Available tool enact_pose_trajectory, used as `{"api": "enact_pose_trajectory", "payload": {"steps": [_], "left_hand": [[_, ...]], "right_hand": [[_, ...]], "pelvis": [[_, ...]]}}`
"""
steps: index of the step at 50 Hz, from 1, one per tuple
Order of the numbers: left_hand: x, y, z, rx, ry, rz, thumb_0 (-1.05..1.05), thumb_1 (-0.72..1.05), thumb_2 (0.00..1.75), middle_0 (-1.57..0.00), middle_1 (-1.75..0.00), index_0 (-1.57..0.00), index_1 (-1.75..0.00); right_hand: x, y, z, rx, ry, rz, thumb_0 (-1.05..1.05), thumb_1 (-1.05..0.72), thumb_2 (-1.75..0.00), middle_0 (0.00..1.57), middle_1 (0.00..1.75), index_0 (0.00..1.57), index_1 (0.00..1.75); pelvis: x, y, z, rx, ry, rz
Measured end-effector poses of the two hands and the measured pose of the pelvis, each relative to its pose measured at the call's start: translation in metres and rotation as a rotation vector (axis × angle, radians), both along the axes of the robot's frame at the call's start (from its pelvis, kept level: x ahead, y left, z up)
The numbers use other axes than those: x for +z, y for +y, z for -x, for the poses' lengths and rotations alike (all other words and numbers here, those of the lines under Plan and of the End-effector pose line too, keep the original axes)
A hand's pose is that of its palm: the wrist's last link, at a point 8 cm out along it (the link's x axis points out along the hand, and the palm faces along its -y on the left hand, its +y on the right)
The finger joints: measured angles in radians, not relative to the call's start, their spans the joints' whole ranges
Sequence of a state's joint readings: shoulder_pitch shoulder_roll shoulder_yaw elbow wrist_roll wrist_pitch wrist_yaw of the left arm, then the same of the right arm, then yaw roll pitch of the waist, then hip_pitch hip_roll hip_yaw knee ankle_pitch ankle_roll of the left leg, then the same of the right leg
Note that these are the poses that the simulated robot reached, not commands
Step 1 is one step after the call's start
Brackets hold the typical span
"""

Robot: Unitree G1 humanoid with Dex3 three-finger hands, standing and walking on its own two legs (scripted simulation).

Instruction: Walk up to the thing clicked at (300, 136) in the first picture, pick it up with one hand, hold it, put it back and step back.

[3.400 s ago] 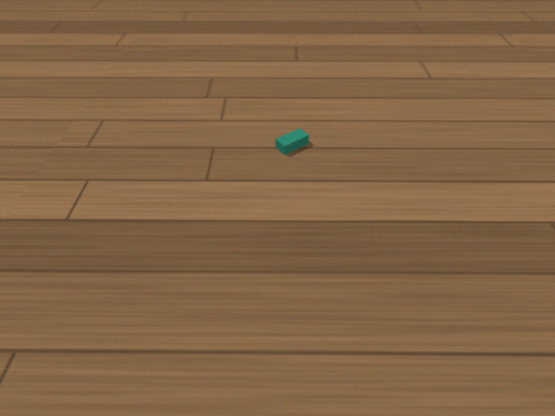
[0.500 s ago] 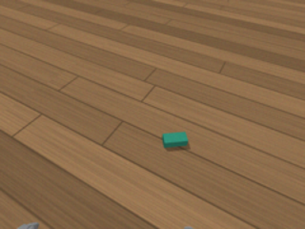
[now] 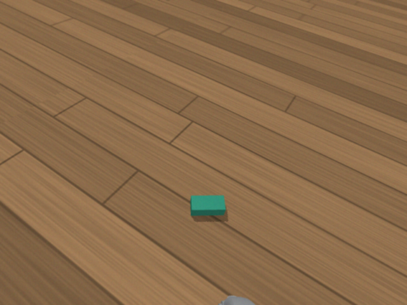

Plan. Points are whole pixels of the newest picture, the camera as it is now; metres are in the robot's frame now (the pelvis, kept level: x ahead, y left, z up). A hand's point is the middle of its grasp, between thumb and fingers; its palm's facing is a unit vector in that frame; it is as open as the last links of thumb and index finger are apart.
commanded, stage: walk up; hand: left
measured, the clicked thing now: (207, 205) +0.74 -0.08 -0.72
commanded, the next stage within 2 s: none
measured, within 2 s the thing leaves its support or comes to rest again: neither
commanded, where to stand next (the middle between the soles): +0.38 -0.42 m, yaw +5 degrees
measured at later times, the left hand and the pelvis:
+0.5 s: hand out of the picture +0.16 +0.09 -0.15, palm faces +0.02 -0.94 -0.35, open 7.4 cm; pelvis +0.13 -0.20 +0.00, yaw +1 degrees
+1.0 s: hand (246, 243) +0.31 -0.11 -0.14, palm faces -0.01 -0.92 -0.40, open 7.4 cm; pelvis +0.23 -0.41 -0.02, yaw +0 degrees
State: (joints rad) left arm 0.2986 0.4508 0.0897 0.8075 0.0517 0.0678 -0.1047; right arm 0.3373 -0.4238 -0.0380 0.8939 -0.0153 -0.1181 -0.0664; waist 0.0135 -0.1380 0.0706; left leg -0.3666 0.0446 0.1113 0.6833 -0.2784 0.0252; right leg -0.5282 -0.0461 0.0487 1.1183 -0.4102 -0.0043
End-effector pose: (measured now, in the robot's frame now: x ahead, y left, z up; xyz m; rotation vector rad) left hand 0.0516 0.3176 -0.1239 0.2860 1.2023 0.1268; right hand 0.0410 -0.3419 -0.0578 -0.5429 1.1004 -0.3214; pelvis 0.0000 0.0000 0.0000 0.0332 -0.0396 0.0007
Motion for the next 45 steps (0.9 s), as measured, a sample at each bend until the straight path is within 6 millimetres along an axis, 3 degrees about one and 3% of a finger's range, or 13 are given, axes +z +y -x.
{"api": "enact_pose_trajectory", "payload": {"steps": [7,10,13,16,20,25,29,35,41,45], "left_hand": [[0.012,-0.048,-0.064,-0.023,-0.050,-0.036,0.01,0.91,0.90,-0.21,-0.30,-0.20,-0.30],[0.017,-0.074,-0.088,-0.017,-0.081,-0.081,0.01,0.91,0.90,-0.21,-0.30,-0.20,-0.30],[0.019,-0.101,-0.097,0.003,-0.110,-0.120,0.01,0.91,0.90,-0.21,-0.30,-0.20,-0.30],[0.026,-0.130,-0.094,0.039,-0.093,-0.114,0.01,0.91,0.90,-0.21,-0.29,-0.20,-0.30],[0.030,-0.159,-0.089,0.067,-0.039,-0.100,0.01,0.90,0.90,-0.21,-0.30,-0.20,-0.30],[0.015,-0.188,-0.098,0.083,0.009,-0.065,0.01,0.90,0.90,-0.21,-0.30,-0.21,-0.30],[-0.001,-0.216,-0.124,0.059,0.032,-0.037,0.01,0.90,0.90,-0.21,-0.30,-0.20,-0.30],[-0.001,-0.259,-0.173,0.004,0.007,-0.009,0.01,0.90,0.90,-0.21,-0.30,-0.20,-0.30],[0.008,-0.301,-0.220,-0.022,-0.025,-0.044,0.01,0.90,0.90,-0.21,-0.30,-0.20,-0.30],[0.012,-0.336,-0.249,-0.025,-0.067,-0.101,0.01,0.91,0.90,-0.21,-0.30,-0.20,-0.30]], "right_hand": [[0.000,-0.082,-0.013,-0.020,0.044,0.024,0.00,-0.90,-0.90,0.21,0.30,0.21,0.30],[-0.013,-0.129,-0.028,-0.035,0.066,0.032,0.00,-0.90,-0.90,0.21,0.30,0.21,0.30],[-0.029,-0.169,-0.051,-0.060,0.094,0.050,0.00,-0.90,-0.90,0.21,0.30,0.21,0.30],[-0.031,-0.182,-0.084,-0.050,0.088,0.022,0.01,-0.91,-0.90,0.21,0.30,0.21,0.30],[-0.026,-0.182,-0.128,0.026,0.059,-0.036,0.01,-0.91,-0.90,0.21,0.30,0.20,0.30],[-0.022,-0.182,-0.164,0.092,0.036,-0.063,0.00,-0.91,-0.90,0.21,0.30,0.21,0.30],[-0.022,-0.203,-0.169,0.056,0.024,-0.038,0.00,-0.90,-0.90,0.21,0.30,0.21,0.30],[-0.002,-0.257,-0.167,-0.011,0.031,0.009,0.00,-0.90,-0.90,0.21,0.30,0.21,0.30],[0.002,-0.334,-0.169,-0.032,0.068,0.044,0.00,-0.90,-0.90,0.21,0.30,0.21,0.30],[-0.015,-0.400,-0.180,-0.053,0.102,0.066,0.00,-0.90,-0.90,0.21,0.30,0.21,0.30]], "pelvis": [[-0.004,-0.065,-0.034,-0.007,0.011,0.006],[-0.014,-0.103,-0.052,-0.007,0.017,0.008],[-0.022,-0.133,-0.068,0.003,0.016,0.035],[-0.013,-0.152,-0.082,0.011,0.020,0.035],[0.000,-0.173,-0.103,0.014,0.029,0.031],[-0.001,-0.197,-0.131,0.023,0.032,0.035],[-0.007,-0.217,-0.148,0.029,0.016,0.015],[0.001,-0.259,-0.171,0.006,0.008,0.006],[-0.004,-0.316,-0.192,-0.004,0.018,0.007],[-0.018,-0.366,-0.210,-0.009,0.022,0.016]]}}
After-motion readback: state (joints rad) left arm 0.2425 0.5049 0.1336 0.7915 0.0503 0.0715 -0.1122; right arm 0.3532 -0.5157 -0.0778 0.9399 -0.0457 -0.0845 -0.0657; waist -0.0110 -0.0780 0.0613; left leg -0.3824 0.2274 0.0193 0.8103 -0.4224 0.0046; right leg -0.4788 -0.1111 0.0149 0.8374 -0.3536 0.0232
